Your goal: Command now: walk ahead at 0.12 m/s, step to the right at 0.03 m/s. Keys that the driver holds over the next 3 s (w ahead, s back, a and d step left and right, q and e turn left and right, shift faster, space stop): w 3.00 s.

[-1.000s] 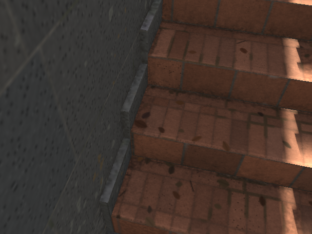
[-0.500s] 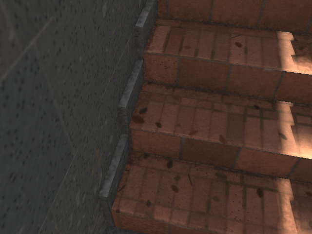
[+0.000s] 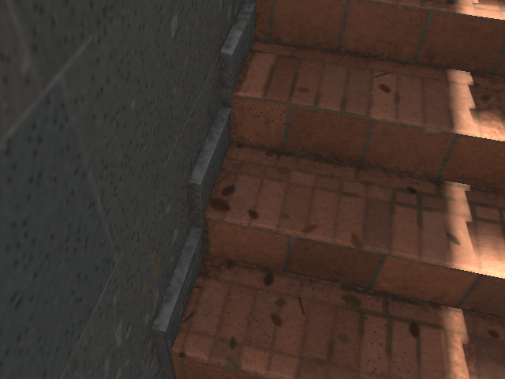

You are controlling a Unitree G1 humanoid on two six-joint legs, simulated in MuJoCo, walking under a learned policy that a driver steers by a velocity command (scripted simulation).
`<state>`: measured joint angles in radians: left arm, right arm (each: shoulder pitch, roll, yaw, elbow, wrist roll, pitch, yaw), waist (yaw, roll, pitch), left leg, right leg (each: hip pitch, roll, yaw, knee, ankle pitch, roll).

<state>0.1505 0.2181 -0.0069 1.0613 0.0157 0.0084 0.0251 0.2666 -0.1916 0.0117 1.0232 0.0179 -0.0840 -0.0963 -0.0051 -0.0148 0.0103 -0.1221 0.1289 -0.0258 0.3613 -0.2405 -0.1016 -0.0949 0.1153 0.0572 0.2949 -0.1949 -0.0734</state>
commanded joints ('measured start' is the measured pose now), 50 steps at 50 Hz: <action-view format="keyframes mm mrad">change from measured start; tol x4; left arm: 1 -5 91 14 -26 -1 -8 5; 50 -15 93 14 -13 -3 -8 4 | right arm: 1 46 -114 -23 -29 0 -9 -5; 33 46 -99 -17 -22 1 -2 -3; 37 44 -145 -24 -20 -13 -1 0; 39 51 -98 -17 -23 -2 -3 -3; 43 47 -143 -25 -20 -13 -1 0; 50 53 -94 -19 -22 -2 -4 -3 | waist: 1 0 49 -12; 50 -6 23 -9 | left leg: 1 -25 21 -1 -34 167 50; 50 -12 25 19 -40 161 45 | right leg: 1 33 -140 88 -17 344 -56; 19 49 -139 84 -17 392 -58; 50 38 -134 79 -25 355 -60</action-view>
